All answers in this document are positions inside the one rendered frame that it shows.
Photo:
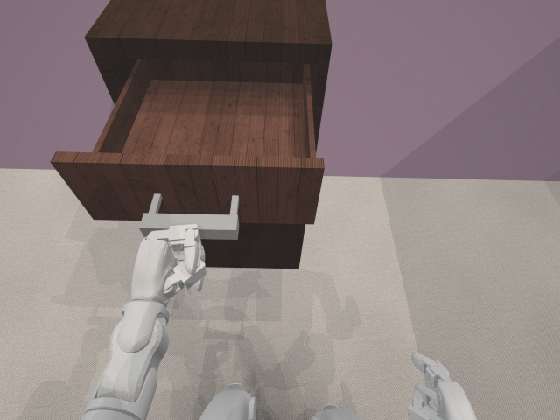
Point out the left robot thigh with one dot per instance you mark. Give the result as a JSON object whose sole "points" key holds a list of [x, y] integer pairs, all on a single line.
{"points": [[231, 404]]}

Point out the handle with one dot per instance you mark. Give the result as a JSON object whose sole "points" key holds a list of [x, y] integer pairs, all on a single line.
{"points": [[211, 226]]}

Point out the cabinet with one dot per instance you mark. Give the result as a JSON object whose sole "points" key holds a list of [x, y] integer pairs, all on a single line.
{"points": [[275, 31]]}

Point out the right robot hand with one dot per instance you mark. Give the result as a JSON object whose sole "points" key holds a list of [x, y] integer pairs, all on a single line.
{"points": [[448, 403]]}

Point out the drawer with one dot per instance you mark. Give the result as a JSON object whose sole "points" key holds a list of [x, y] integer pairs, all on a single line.
{"points": [[198, 132]]}

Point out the robot left shin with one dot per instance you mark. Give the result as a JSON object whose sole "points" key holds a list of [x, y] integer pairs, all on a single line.
{"points": [[236, 386]]}

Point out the left robot hand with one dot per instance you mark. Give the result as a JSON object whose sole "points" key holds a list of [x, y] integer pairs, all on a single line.
{"points": [[155, 261]]}

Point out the robot left forearm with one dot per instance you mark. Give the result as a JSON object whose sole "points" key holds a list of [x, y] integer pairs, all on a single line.
{"points": [[137, 345]]}

